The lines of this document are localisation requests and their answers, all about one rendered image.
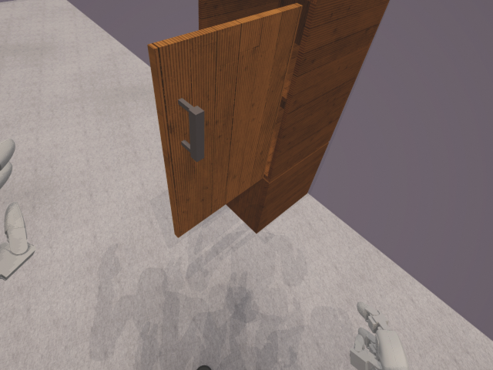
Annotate left robot hand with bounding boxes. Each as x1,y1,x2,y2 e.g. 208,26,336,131
0,139,35,281

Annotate handle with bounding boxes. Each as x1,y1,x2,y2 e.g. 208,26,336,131
178,98,204,162

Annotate cupboard door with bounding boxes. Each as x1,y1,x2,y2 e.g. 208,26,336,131
148,3,303,238

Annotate right robot hand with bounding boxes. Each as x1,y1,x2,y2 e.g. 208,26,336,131
350,302,410,370

